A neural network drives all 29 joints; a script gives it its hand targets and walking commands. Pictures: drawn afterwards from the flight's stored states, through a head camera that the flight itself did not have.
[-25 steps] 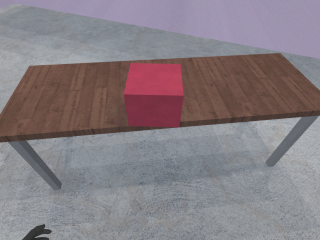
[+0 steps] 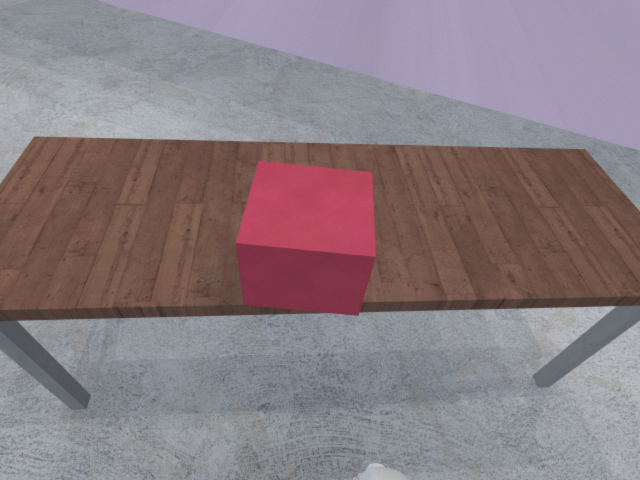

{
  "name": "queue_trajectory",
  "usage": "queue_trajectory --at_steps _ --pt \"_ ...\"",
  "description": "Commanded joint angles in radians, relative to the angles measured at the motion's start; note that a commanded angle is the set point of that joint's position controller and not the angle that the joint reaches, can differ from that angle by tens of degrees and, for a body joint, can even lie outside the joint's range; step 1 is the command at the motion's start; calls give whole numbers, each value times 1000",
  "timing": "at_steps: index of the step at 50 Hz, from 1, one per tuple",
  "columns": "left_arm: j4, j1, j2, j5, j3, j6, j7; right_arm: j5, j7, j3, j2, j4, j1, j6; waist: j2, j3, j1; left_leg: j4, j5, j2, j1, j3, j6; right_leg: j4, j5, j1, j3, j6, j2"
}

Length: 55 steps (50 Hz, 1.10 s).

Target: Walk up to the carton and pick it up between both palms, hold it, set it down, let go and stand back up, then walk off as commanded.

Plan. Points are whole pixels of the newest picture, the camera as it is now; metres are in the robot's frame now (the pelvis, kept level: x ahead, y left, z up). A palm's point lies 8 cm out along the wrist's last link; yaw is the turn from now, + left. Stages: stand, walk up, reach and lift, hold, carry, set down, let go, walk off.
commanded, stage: walk up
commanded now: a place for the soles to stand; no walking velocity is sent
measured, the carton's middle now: (308, 238) +0.55 +0.03 -0.07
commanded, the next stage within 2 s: none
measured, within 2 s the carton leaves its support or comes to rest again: neither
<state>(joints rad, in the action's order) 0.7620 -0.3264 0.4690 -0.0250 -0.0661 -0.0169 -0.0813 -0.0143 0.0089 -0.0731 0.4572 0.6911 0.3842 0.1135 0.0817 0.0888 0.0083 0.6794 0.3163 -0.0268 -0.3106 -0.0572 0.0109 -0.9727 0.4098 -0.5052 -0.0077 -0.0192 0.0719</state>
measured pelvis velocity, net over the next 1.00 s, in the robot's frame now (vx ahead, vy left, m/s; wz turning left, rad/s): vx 0.13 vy -0.05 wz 0.03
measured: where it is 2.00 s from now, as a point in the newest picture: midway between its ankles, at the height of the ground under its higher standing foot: outside the picture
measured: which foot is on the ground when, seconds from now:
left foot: down 0.00-0.12, up 0.14-0.36, down 0.38-1.00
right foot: up 0.00-0.08, down 0.10-1.00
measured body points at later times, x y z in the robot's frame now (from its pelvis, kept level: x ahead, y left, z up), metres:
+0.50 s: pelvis +0.10 -0.04 -0.02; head +0.13 -0.04 +0.43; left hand +0.16 +0.29 -0.13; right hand +0.21 -0.36 -0.11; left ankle +0.17 +0.07 -0.72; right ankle +0.12 -0.17 -0.72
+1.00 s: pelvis +0.13 -0.05 +0.02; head +0.14 -0.04 +0.47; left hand +0.23 +0.27 -0.10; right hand +0.25 -0.35 -0.10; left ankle +0.17 +0.08 -0.72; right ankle +0.12 -0.17 -0.72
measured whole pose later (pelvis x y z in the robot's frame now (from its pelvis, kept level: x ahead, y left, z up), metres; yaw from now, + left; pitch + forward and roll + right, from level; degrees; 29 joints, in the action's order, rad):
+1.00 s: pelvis +0.13 -0.05 +0.02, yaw +2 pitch -3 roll +0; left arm 1.06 -0.06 0.40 0.00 0.00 -0.03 -0.01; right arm 0.00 0.01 -0.01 0.37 1.05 0.09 0.04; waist 0.00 0.08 0.00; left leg 0.50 0.21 -0.02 -0.23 -0.04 0.00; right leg -0.51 0.30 -0.15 0.03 0.00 0.01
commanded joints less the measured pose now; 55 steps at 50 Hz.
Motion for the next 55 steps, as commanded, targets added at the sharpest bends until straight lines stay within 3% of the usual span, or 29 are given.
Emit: queue_trajectory --at_steps 1,3,4,5,6,7,8,9,11,12,14,16,17,18,19,20,21,22,23,25,26,27,28,29,31,32,34,38,55 --pt "-87 22 160 3 -65 -24 -6 1 -8 -94 300 -63 51 13 -268 -13 21 -299 3 -255 -13 282 232 114 -29 -1 10 -11 8" --pt "-79 11 158 2 -75 -31 -10 3 -6 -92 301 -75 19 5 -266 -26 -1 -264 82 -239 -86 251 209 208 -53 122 51 -22 -22" --pt "-62 -37 153 0 -81 -36 -8 3 -4 -87 292 -81 -3 -1 -246 -39 -41 -195 112 -218 -165 209 190 279 -89 252 90 -32 -51" --pt "-43 -92 174 -4 -92 -42 2 -2 -5 -70 244 -82 9 -8 -176 -65 -69 -66 129 -169 -257 168 163 298 -51 395 100 -38 -98" --pt "-37 -162 230 -8 -110 -52 16 2 -7 -46 175 -90 22 -9 23 -75 -117 214 102 -84 -402 89 108 446 149 511 -113 -81 -8" --pt "-62 -191 337 -2 -127 -62 28 14 -12 -30 137 -113 -23 -5 265 -80 -136 488 216 50 -583 -2 45 710 304 513 -700 -219 298" --pt "-73 -141 316 17 -119 -57 30 16 -26 -41 216 -69 -57 -20 71 -45 -122 560 226 1 -551 127 33 733 294 425 -682 -247 329" --pt "-83 -98 305 21 -113 -55 39 18 -21 -46 237 -38 -11 -19 27 -13 -87 569 195 -18 -509 130 30 688 223 367 -608 -278 315" --pt "-79 -36 265 25 -90 -56 52 10 -18 -44 223 4 39 -12 37 14 -49 450 126 -66 -441 114 23 625 43 287 -438 -262 253" --pt "-79 -18 245 24 -80 -55 54 5 -14 -43 215 28 59 -13 58 -6 -36 385 121 -54 -358 81 15 591 -111 238 -349 -251 221" --pt "-76 -22 250 15 -68 -56 55 4 -8 -38 177 34 46 -23 108 -36 -37 273 143 -37 -251 36 11 538 -308 195 -268 -252 207" --pt "-82 27 236 16 -48 -53 60 9 -10 -33 147 40 37 -30 106 -66 -18 158 73 -13 -97 9 20 479 -464 127 -198 -223 189" --pt "-81 59 227 20 -39 -49 63 9 -13 -34 144 51 49 -30 88 -81 7 78 5 2 -1 0 29 422 -465 79 -160 -199 169" --pt "-79 82 206 26 -25 -44 66 7 -17 -38 148 67 79 -27 65 -99 35 -21 -67 24 101 -1 41 353 -375 23 -125 -166 141" --pt "-77 90 161 30 -7 -38 69 0 -22 -44 171 75 81 -24 9 -103 46 -108 -71 15 155 58 55 273 -255 -25 -91 -119 111" --pt "-79 66 91 36 16 -32 68 -11 -28 -53 241 53 31 -17 -203 -114 22 -237 3 -197 170 413 124 131 -88 -125 -24 -38 19" --pt "-49 34 127 41 7 -18 78 7 -24 -53 280 22 -25 -18 -260 -122 10 -320 72 -359 52 602 258 36 205 -26 19 -1 -48" --pt "-24 53 167 33 -4 -13 82 10 -20 -48 269 25 -60 -21 -198 -89 8 -305 23 -342 12 577 279 3 228 15 -26 -2 -28" --pt "-1 43 155 37 -4 -18 84 10 -24 -34 253 33 -101 -23 -199 -72 -13 -256 -64 -316 -15 515 269 38 194 36 -29 -8 -21" --pt "68 -40 134 33 -2 -30 86 14 -23 -19 224 47 -186 -40 -228 -87 -69 -176 -114 -221 -106 328 178 276 13 209 17 -26 -35" --pt "79 -18 153 17 -5 -40 86 15 -18 -5 175 60 -190 -49 -174 -72 -64 -121 -83 -164 -152 258 114 385 29 237 -57 -37 -21" --pt "69 37 202 6 -13 -49 86 17 -15 3 152 70 -186 -54 -66 -54 -40 -28 -27 -81 -162 194 59 484 56 197 -250 -77 61" --pt "72 83 235 8 -20 -55 85 17 -16 -2 159 92 -187 -57 -17 -31 -13 58 10 -20 -116 119 27 527 7 147 -350 -121 134" --pt "78 113 235 16 -16 -56 85 15 -15 -6 160 113 -193 -59 -42 -37 0 53 28 -13 -57 92 24 518 -69 116 -339 -144 161" --pt "93 165 196 21 4 -55 87 16 -12 -10 148 141 -187 -49 -69 -71 19 -30 -119 -46 71 140 47 455 -188 65 -225 -98 104" --pt "105 166 169 25 13 -54 87 16 -11 -12 159 151 -185 -43 -83 -107 12 -55 -215 -84 108 183 67 418 -229 85 -163 -64 61" --pt "137 151 149 31 17 -49 87 21 -11 -5 159 165 -210 -41 -68 -143 -11 -76 -296 -123 81 210 95 391 -281 195 -99 -39 24" --pt "173 200 158 31 17 -40 89 24 -14 6 140 207 -272 -54 -64 -112 -12 -94 -248 -73 96 145 57 474 -281 205 -142 -56 65" --pt "292 317 114 30 34 -15 79 13 -11 30 124 340 -347 -62 -81 -102 -17 -333 -230 -96 179 150 34 654 -249 359 -75 -14 40"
